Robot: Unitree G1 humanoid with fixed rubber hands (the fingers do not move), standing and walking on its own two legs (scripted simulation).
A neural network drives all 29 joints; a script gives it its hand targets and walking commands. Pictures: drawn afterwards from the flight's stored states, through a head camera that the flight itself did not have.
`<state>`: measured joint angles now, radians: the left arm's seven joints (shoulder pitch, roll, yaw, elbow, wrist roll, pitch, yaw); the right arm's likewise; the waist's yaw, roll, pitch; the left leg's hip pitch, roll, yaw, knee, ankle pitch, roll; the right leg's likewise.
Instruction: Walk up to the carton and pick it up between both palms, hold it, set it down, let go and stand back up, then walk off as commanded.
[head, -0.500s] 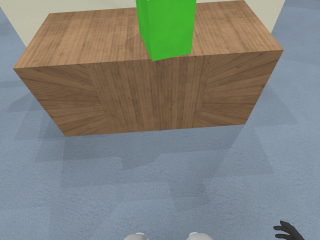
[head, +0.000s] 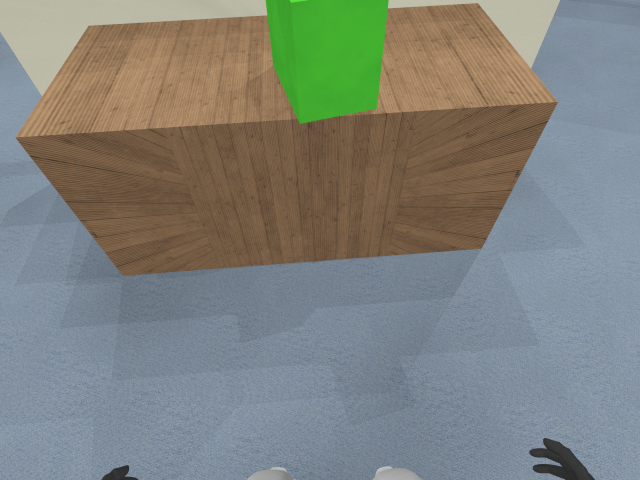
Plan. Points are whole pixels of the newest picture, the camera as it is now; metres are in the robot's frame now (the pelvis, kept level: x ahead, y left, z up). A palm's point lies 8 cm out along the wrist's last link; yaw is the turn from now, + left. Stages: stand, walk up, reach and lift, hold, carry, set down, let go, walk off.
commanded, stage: stand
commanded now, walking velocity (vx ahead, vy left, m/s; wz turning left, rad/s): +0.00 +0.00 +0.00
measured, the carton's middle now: (320, 34) +1.08 +0.00 +0.03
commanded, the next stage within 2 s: none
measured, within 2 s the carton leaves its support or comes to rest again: neither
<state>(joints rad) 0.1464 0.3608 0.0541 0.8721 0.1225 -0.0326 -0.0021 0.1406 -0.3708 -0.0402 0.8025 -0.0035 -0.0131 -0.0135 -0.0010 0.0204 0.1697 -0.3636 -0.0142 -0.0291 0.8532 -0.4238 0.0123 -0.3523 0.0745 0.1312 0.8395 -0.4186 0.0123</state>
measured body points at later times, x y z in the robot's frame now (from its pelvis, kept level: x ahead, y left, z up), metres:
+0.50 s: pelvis -0.02 +0.00 +0.01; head +0.01 -0.01 +0.46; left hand +0.10 +0.31 -0.10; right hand +0.12 -0.30 -0.09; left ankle +0.02 +0.12 -0.70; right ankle +0.02 -0.13 -0.70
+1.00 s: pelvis -0.03 +0.00 +0.02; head +0.00 -0.01 +0.47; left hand +0.08 +0.31 -0.09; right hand +0.10 -0.30 -0.08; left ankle +0.02 +0.12 -0.70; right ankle +0.03 -0.13 -0.70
